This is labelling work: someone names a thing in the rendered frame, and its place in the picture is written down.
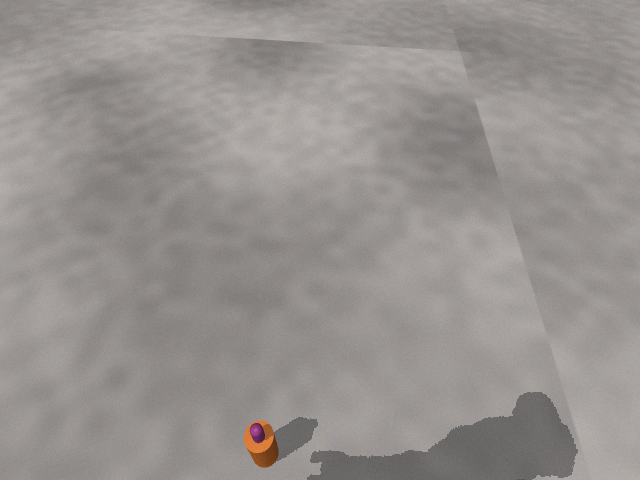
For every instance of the bottle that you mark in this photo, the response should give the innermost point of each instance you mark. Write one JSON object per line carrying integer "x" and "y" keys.
{"x": 260, "y": 441}

